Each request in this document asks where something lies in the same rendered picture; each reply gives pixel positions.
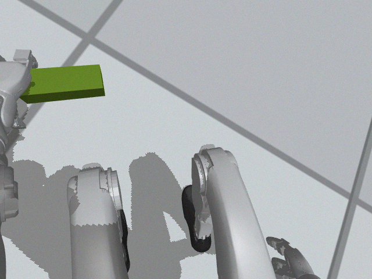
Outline carton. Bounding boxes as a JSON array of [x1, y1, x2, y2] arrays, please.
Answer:
[[19, 65, 105, 104]]

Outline left robot hand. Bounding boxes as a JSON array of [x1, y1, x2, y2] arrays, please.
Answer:
[[0, 50, 38, 129]]

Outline left robot arm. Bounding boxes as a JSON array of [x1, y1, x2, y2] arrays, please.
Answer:
[[0, 91, 19, 279]]

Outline right robot hand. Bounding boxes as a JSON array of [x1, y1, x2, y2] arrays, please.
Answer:
[[266, 237, 314, 279]]

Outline right robot foot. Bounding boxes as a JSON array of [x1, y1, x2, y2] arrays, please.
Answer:
[[182, 185, 211, 252]]

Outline left robot foot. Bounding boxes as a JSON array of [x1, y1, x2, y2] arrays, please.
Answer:
[[120, 210, 130, 272]]

